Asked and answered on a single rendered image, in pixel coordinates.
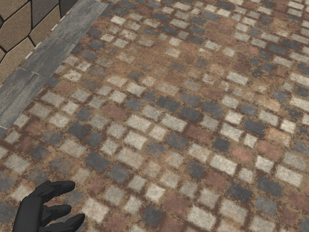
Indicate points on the robot left hand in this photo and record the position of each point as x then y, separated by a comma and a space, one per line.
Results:
33, 216

